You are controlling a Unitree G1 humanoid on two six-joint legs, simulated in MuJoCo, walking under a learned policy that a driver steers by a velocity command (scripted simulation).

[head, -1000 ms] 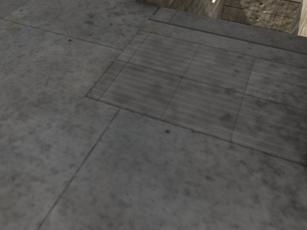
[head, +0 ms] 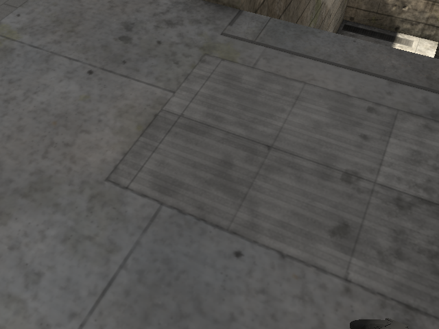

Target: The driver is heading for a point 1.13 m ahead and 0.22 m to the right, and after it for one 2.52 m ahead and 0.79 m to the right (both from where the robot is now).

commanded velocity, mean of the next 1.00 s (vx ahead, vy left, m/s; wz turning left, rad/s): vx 0.50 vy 0.00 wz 0.00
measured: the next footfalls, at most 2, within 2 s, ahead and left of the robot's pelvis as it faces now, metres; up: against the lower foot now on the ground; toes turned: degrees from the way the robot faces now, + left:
left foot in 0.08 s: +0.21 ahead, +0.06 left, +0.00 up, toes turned +3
right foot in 0.62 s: +0.51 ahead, -0.11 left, +0.00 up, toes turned -3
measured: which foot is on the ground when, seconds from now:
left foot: up 0.00-0.06, down 0.08-0.64, up 0.66-1.00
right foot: down 0.00-0.08, up 0.10-0.60, down 0.62-1.00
